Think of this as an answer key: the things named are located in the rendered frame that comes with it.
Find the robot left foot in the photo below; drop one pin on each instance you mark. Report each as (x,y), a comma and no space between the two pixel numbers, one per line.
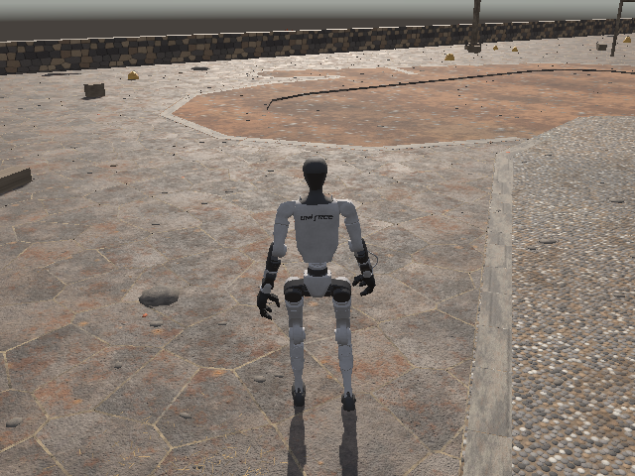
(299,398)

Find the left robot forearm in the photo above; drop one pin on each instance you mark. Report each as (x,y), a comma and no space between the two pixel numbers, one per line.
(270,273)

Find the robot right hand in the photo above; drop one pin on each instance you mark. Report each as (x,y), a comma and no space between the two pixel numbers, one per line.
(370,282)

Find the right robot forearm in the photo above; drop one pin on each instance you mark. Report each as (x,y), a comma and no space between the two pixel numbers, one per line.
(364,261)

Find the robot right shin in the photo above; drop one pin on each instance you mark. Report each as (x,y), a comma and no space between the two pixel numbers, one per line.
(346,363)

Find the left robot upper arm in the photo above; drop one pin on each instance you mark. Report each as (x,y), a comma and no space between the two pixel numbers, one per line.
(284,211)

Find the robot left hand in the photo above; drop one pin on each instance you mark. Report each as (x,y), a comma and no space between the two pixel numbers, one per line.
(261,303)

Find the right robot upper arm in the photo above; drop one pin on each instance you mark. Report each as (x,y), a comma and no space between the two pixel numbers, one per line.
(347,209)

